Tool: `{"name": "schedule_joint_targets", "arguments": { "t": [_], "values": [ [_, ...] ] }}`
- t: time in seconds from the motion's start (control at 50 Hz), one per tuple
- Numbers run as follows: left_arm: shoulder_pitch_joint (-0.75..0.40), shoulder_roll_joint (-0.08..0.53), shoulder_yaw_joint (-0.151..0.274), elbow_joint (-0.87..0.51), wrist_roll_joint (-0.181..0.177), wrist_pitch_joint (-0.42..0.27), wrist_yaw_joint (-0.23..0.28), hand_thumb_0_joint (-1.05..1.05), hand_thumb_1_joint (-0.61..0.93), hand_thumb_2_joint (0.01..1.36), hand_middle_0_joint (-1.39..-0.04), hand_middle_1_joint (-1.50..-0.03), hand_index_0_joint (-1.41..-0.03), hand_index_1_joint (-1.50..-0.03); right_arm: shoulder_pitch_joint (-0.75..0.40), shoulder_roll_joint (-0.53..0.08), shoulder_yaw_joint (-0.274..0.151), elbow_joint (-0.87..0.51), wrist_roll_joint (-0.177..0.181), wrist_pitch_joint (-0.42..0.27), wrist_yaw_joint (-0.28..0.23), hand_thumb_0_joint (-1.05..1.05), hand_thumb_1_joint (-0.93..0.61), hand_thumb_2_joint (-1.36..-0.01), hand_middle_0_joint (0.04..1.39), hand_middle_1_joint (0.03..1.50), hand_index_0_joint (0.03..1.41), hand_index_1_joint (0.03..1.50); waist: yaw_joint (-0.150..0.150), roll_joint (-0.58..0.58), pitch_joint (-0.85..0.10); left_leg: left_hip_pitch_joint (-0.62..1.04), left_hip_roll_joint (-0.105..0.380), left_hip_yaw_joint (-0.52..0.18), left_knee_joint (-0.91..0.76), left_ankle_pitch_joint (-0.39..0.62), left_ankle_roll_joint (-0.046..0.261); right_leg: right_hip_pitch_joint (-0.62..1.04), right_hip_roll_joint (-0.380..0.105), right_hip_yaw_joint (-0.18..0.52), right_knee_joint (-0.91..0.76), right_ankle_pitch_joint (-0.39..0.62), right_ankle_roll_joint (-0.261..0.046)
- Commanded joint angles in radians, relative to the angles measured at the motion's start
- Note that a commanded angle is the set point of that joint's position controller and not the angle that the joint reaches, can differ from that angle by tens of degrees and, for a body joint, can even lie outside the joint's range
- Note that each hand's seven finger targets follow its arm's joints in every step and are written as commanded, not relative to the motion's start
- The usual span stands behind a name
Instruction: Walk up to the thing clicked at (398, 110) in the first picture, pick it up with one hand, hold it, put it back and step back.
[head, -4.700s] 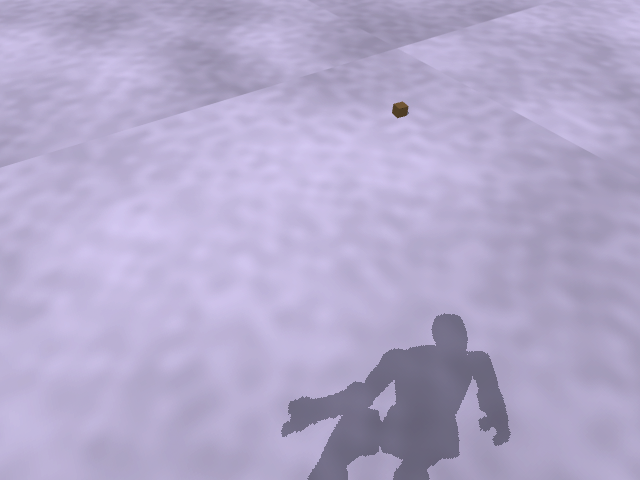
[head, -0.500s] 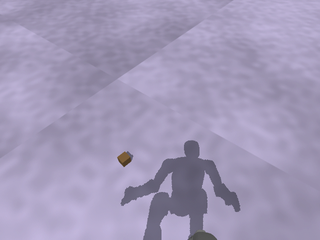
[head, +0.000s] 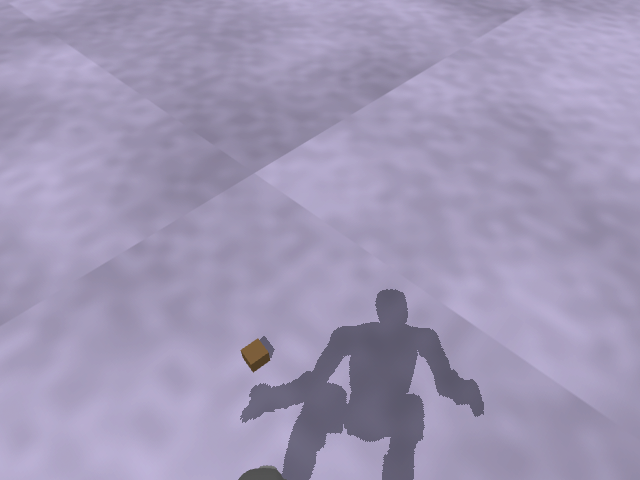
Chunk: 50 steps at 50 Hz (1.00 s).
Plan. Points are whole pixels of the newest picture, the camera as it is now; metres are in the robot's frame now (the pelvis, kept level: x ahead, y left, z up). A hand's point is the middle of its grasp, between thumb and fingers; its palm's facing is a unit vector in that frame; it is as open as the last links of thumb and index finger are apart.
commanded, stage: walk up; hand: left
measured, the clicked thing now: (255, 355) +0.58 +0.25 -0.73
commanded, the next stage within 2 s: none
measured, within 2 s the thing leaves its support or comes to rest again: neither
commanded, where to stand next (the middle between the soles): +0.22 +0.02 m, yaw -1 degrees
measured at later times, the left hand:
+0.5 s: hand (133, 437) +0.19 +0.29 -0.13, palm faces -0.10 -0.89 -0.44, open 7.4 cm
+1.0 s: hand (146, 415) +0.23 +0.29 -0.16, palm faces -0.06 -0.94 -0.32, open 7.4 cm
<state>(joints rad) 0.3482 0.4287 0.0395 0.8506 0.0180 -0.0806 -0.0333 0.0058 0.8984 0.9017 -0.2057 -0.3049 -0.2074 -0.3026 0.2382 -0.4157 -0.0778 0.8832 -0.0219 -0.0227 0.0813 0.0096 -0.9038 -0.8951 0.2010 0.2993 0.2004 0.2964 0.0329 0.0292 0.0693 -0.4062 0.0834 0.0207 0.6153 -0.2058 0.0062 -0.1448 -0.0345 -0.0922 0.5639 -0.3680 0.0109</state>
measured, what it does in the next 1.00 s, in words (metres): walks ahead: right foot, then left foot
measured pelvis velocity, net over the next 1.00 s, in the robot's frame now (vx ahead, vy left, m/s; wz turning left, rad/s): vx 0.15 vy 0.03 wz -0.05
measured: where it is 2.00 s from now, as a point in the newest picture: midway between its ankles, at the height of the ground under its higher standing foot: outside the picture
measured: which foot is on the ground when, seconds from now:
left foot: down 0.00-0.50, up 0.52-0.76, down 0.78-1.00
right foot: down 0.00-0.04, up 0.06-0.46, down 0.48-1.00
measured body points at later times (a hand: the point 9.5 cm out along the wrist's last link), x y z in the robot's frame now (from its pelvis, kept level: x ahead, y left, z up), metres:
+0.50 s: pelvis +0.12 +0.01 +0.00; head +0.14 -0.01 +0.45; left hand +0.20 +0.34 -0.10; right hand +0.14 -0.30 -0.13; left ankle +0.11 +0.12 -0.72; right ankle +0.19 -0.11 -0.73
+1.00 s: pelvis +0.15 +0.03 +0.01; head +0.16 +0.06 +0.45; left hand +0.23 +0.34 -0.14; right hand +0.19 -0.29 -0.10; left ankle +0.19 +0.15 -0.73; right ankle +0.17 -0.11 -0.73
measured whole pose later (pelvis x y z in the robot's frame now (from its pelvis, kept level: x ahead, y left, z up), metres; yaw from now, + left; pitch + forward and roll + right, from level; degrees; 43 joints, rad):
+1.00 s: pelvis +0.15 +0.03 +0.01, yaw -3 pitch -2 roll +0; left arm 0.18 0.40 0.03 1.02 0.00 0.01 -0.02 0.01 0.90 0.90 -0.20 -0.30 -0.20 -0.30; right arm 0.20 -0.37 -0.02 1.03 -0.02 -0.03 0.01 0.01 -0.90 -0.89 0.20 0.30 0.20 0.30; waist 0.00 -0.06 0.07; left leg -0.28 0.03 0.04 0.57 -0.25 0.00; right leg -0.27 -0.03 0.01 0.56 -0.26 0.00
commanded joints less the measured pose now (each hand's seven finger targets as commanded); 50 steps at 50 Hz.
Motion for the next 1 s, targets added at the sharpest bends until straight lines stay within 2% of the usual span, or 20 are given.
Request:
{"name": "schedule_joint_targets", "arguments": {
  "t": [0.0, 0.02, 0.04, 0.06, 0.1, 0.14, 0.26, 0.38, 0.44, 0.48, 0.5, 0.64, 0.7, 0.76, 0.78, 0.8, 0.82, 0.84, 0.9, 0.98],
  "values": [
    [0.003, 0.139, 0.040, -0.083, -0.003, -0.014, 0.016, 0.000, 0.900, 0.900, -0.200, -0.300, -0.200, -0.300, 0.265, -0.285, -0.095, 0.002, -0.013, -0.054, -0.035, 0.000, -0.900, -0.900, 0.200, 0.300, 0.200, 0.300, -0.163, 0.263, -0.127, 0.516, 0.067, -0.186, -0.209, -0.316, 0.075, -0.419, -0.061, 0.030, 0.383, 0.048, -0.107],
    [0.049, 0.090, 0.026, -0.082, -0.019, -0.007, 0.017, 0.000, 0.900, 0.900, -0.200, -0.300, -0.200, -0.300, 0.221, -0.330, -0.093, -0.039, -0.013, -0.063, -0.042, 0.000, -0.900, -0.900, 0.200, 0.300, 0.200, 0.300, -0.114, 0.354, -0.074, 0.505, 0.269, -0.610, -0.363, -0.400, 0.142, -0.612, 0.088, 0.057, 0.562, -0.144, -0.058],
    [0.047, 0.210, 0.055, -0.050, -0.012, 0.004, 0.034, 0.000, 0.900, 0.900, -0.200, -0.300, -0.200, -0.300, 0.168, -0.339, -0.093, -0.060, 0.020, -0.060, -0.041, 0.000, -0.900, -0.900, 0.200, 0.300, 0.200, 0.300, -0.102, 0.204, -0.056, 0.401, 0.344, -0.684, -0.401, -0.442, 0.219, -0.566, 0.028, 0.135, 0.620, -0.173, -0.072],
    [0.008, 0.241, 0.057, -0.045, -0.009, 0.005, 0.038, 0.000, 0.900, 0.900, -0.200, -0.300, -0.200, -0.300, 0.134, -0.324, -0.089, -0.066, 0.025, -0.055, -0.041, 0.000, -0.900, -0.900, 0.200, 0.300, 0.200, 0.300, -0.086, 0.155, 0.019, 0.268, 0.345, -0.647, -0.409, -0.434, 0.245, -0.538, -0.009, 0.167, 0.632, -0.152, -0.076],
    [0.016, 0.228, 0.058, -0.012, -0.021, 0.006, 0.026, 0.000, 0.900, 0.900, -0.200, -0.300, -0.200, -0.300, 0.054, -0.245, -0.056, -0.088, 0.017, -0.061, -0.049, 0.000, -0.900, -0.900, 0.200, 0.300, 0.200, 0.300, -0.048, 0.094, 0.053, 0.183, 0.201, -0.350, -0.393, -0.226, 0.156, -0.455, -0.038, 0.208, 0.551, -0.017, -0.062],
    [0.068, 0.212, 0.058, 0.015, -0.024, 0.014, 0.012, 0.000, 0.900, 0.900, -0.200, -0.300, -0.200, -0.300, 0.056, -0.233, -0.052, -0.088, 0.018, -0.072, -0.051, 0.000, -0.900, -0.900, 0.200, 0.300, 0.200, 0.300, -0.035, 0.140, 0.030, 0.170, 0.138, -0.214, -0.389, -0.128, 0.123, -0.393, -0.045, 0.162, 0.490, 0.063, -0.045],
    [-0.020, 0.181, 0.054, 0.001, -0.006, 0.024, 0.002, 0.000, 0.900, 0.900, -0.200, -0.300, -0.200, -0.300, 0.082, -0.237, -0.054, -0.097, 0.011, -0.064, -0.055, 0.000, -0.900, -0.900, 0.200, 0.300, 0.200, 0.300, -0.064, 0.122, 0.028, 0.216, 0.153, -0.151, -0.409, -0.125, 0.200, -0.401, -0.051, 0.115, 0.290, 0.107, 0.002],
    [-0.048, 0.118, 0.040, 0.008, -0.007, 0.009, 0.029, 0.000, 0.900, 0.900, -0.200, -0.300, -0.200, -0.300, 0.063, -0.206, -0.029, -0.094, 0.015, -0.038, -0.069, 0.000, -0.900, -0.900, 0.200, 0.300, 0.200, 0.300, -0.041, 0.075, -0.039, 0.211, 0.159, -0.058, -0.154, 0.531, 0.198, -0.190, -0.002, 0.044, 0.082, 0.165, -0.018],
    [0.024, 0.167, 0.051, 0.039, -0.001, -0.008, 0.046, 0.000, 0.900, 0.900, -0.200, -0.300, -0.200, -0.300, 0.055, -0.141, -0.001, -0.090, 0.039, -0.023, -0.073, 0.000, -0.900, -0.900, 0.200, 0.300, 0.200, 0.300, 0.010, -0.085, -0.144, 0.173, 0.058, -0.010, 0.087, 0.255, 0.096, 0.047, -0.040, 0.119, -0.148, 0.394, -0.062],
    [0.004, 0.254, 0.069, 0.004, -0.005, -0.011, 0.047, 0.000, 0.900, 0.900, -0.200, -0.300, -0.200, -0.300, 0.139, -0.099, 0.021, -0.085, 0.030, -0.012, -0.073, 0.000, -0.900, -0.900, 0.200, 0.300, 0.200, 0.300, -0.019, -0.252, -0.154, -0.069, -0.100, 0.007, 0.299, -0.362, 0.036, 0.130, -0.333, 0.577, -0.242, 0.253, -0.193],
    [-0.030, 0.284, 0.077, 0.000, -0.009, -0.002, 0.045, 0.000, 0.900, 0.900, -0.200, -0.300, -0.200, -0.300, 0.114, -0.186, -0.009, -0.071, 0.021, -0.002, -0.083, 0.000, -0.900, -0.900, 0.200, 0.300, 0.200, 0.300, -0.003, -0.199, -0.109, -0.104, -0.079, -0.019, 0.369, -0.428, 0.041, 0.096, -0.365, 0.603, -0.235, 0.173, -0.287],
    [-0.145, 0.211, 0.049, -0.023, 0.004, 0.020, 0.043, 0.000, 0.900, 0.900, -0.200, -0.300, -0.200, -0.300, 0.105, -0.163, -0.004, 0.019, 0.015, 0.000, -0.074, 0.000, -0.900, -0.900, 0.200, 0.300, 0.200, 0.300, -0.032, -0.215, -0.052, 0.031, -0.051, -0.014, 0.213, -0.209, 0.001, -0.141, -0.188, 0.275, -0.251, 0.110, -0.206],
    [-0.171, 0.198, 0.047, -0.019, 0.007, 0.037, 0.038, 0.000, 0.900, 0.900, -0.200, -0.300, -0.200, -0.300, 0.061, -0.147, 0.001, 0.040, 0.012, -0.011, -0.074, 0.000, -0.900, -0.900, 0.200, 0.300, 0.200, 0.300, -0.016, -0.230, -0.052, 0.106, -0.067, 0.017, 0.062, -0.159, -0.009, -0.170, -0.162, 0.234, -0.220, 0.043, -0.191],
    [-0.219, 0.160, 0.031, -0.011, -0.011, 0.064, 0.027, 0.000, 0.900, 0.900, -0.200, -0.300, -0.200, -0.300, 0.093, -0.157, -0.008, 0.087, -0.002, -0.030, -0.088, 0.000, -0.900, -0.900, 0.200, 0.300, 0.200, 0.300, -0.058, -0.133, -0.063, 0.293, -0.074, 0.012, -0.117, -0.012, 0.002, -0.319, -0.154, 0.211, -0.103, -0.051, -0.133],
    [-0.215, 0.118, 0.018, -0.008, -0.018, 0.071, 0.026, 0.000, 0.900, 0.900, -0.200, -0.300, -0.200, -0.300, 0.084, -0.187, -0.014, 0.086, -0.012, -0.036, -0.094, 0.000, -0.900, -0.900, 0.200, 0.300, 0.200, 0.300, -0.061, -0.015, -0.053, 0.298, 0.002, -0.111, -0.224, -0.063, 0.015, -0.363, -0.112, 0.177, -0.037, -0.111, -0.097],
    [-0.197, 0.080, 0.008, 0.000, -0.028, 0.080, 0.024, 0.000, 0.900, 0.900, -0.200, -0.300, -0.200, -0.300, 0.027, -0.240, -0.017, 0.065, -0.019, -0.045, -0.098, 0.000, -0.900, -0.900, 0.200, 0.300, 0.200, 0.300, -0.032, 0.125, -0.025, 0.200, 0.170, -0.398, -0.375, -0.300, 0.064, -0.369, -0.017, 0.138, 0.090, -0.104, -0.045],
    [-0.182, 0.141, 0.026, 0.036, -0.026, 0.088, 0.031, 0.000, 0.900, 0.900, -0.200, -0.300, -0.200, -0.300, -0.059, -0.294, -0.022, 0.044, -0.005, -0.047, -0.096, 0.000, -0.900, -0.900, 0.200, 0.300, 0.200, 0.300, -0.032, 0.154, 0.013, 0.037, 0.267, -0.490, -0.447, -0.473, 0.151, -0.268, -0.005, 0.133, 0.183, -0.123, -0.035],
    [-0.172, 0.174, 0.038, 0.064, -0.022, 0.088, 0.031, 0.000, 0.900, 0.900, -0.200, -0.300, -0.200, -0.300, -0.119, -0.285, -0.020, 0.038, -0.004, -0.041, -0.095, 0.000, -0.900, -0.900, 0.200, 0.300, 0.200, 0.300, -0.010, 0.133, 0.064, -0.082, 0.264, -0.464, -0.454, -0.512, 0.179, -0.178, -0.030, 0.142, 0.230, -0.109, -0.034],
    [-0.145, 0.142, 0.030, 0.115, -0.024, 0.072, 0.022, 0.000, 0.900, 0.900, -0.200, -0.300, -0.200, -0.300, -0.145, -0.202, 0.011, 0.048, -0.005, -0.048, -0.091, 0.000, -0.900, -0.900, 0.200, 0.300, 0.200, 0.300, 0.012, 0.144, 0.006, 0.063, 0.120, -0.216, -0.316, -0.159, 0.096, -0.137, -0.022, 0.117, 0.031, 0.018, -0.041],
    [-0.179, 0.144, 0.024, 0.145, -0.014, 0.055, 0.035, 0.000, 0.900, 0.900, -0.200, -0.300, -0.200, -0.300, -0.111, -0.184, 0.021, 0.076, 0.016, -0.039, -0.087, 0.000, -0.900, -0.900, 0.200, 0.300, 0.200, 0.300, -0.007, 0.117, -0.128, 0.162, 0.085, -0.132, -0.197, 0.137, 0.048, 0.023, -0.040, 0.141, -0.131, 0.233, -0.041]
  ]
}}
